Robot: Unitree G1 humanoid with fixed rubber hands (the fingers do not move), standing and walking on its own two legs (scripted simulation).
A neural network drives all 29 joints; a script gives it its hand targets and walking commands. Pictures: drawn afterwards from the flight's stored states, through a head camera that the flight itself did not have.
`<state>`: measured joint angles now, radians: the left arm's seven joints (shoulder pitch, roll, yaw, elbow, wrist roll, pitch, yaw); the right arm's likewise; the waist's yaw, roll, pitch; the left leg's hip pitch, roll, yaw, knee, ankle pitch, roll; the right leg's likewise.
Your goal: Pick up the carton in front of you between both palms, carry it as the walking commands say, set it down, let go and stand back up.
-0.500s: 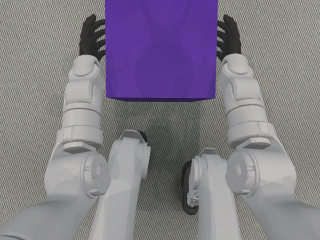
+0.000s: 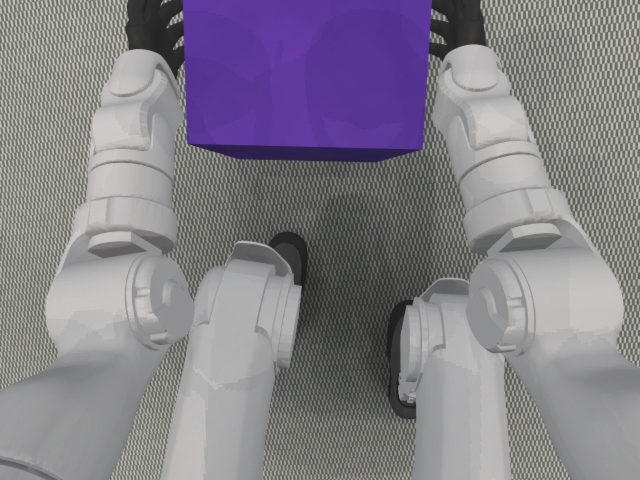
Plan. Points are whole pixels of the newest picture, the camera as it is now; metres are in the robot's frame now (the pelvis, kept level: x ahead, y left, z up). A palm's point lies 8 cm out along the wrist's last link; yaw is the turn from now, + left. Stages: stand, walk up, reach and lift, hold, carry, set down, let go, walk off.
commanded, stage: set down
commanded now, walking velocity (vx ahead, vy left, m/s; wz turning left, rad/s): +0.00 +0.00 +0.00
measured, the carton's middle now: (308, 68) +0.51 +0.13 -0.23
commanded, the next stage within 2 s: none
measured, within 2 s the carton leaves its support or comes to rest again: rests again in 0.94 s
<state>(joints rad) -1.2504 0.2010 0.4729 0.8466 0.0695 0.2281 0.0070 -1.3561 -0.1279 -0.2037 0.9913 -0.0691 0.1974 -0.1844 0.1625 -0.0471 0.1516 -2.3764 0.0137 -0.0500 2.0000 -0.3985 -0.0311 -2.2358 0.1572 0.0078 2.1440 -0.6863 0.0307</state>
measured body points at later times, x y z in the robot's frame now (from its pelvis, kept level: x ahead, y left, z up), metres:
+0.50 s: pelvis +0.00 +0.00 -0.01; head +0.36 +0.02 +0.25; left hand +0.48 +0.29 -0.18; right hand +0.54 -0.02 -0.20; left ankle +0.15 +0.13 -0.36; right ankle +0.07 -0.11 -0.36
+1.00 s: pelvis -0.01 +0.00 -0.01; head +0.37 +0.02 +0.23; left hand +0.46 +0.30 -0.21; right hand +0.54 -0.03 -0.22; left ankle +0.15 +0.13 -0.36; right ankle +0.07 -0.11 -0.36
